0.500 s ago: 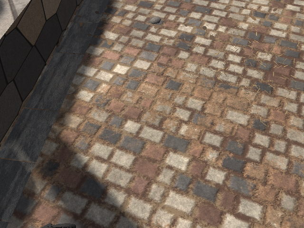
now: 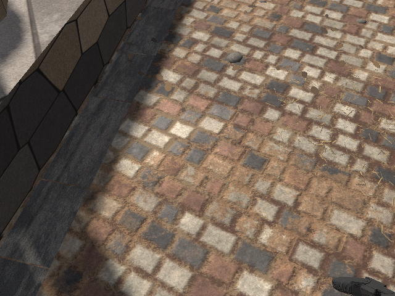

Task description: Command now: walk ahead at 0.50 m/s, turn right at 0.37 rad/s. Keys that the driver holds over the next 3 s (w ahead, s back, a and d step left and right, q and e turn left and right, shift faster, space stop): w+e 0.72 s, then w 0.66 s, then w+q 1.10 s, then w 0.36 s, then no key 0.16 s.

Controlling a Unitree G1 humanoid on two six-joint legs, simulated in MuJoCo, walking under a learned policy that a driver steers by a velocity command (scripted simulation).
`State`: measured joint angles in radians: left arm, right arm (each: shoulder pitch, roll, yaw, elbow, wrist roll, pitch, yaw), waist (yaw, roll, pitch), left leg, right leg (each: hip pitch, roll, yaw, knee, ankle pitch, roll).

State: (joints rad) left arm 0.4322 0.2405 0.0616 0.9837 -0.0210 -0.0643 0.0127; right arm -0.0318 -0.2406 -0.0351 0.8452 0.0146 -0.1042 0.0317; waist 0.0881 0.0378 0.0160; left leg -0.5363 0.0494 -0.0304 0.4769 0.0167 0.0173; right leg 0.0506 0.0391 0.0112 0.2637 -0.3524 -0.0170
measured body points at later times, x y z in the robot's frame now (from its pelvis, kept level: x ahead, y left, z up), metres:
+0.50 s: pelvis +0.26 -0.01 +0.00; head +0.28 -0.03 +0.45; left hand +0.52 +0.16 -0.09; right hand +0.19 -0.29 -0.14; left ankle +0.16 +0.13 -0.73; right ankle +0.37 -0.18 -0.71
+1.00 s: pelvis +0.51 -0.13 +0.01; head +0.53 -0.16 +0.46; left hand +0.68 +0.10 -0.10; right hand +0.58 -0.44 -0.09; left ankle +0.75 -0.09 -0.70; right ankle +0.38 -0.16 -0.73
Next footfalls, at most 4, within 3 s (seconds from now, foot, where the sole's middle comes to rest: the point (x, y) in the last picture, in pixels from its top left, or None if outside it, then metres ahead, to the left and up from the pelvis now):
0.04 left None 0.20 0.13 -0.77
0.56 right None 0.41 -0.18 -0.77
1.08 left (262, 213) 0.78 -0.13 -0.77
1.62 right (353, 189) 0.92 -0.49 -0.77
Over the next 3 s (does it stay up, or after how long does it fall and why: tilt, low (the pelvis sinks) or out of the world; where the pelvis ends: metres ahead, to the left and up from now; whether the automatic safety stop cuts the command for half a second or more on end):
stays up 1.55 -0.40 0.01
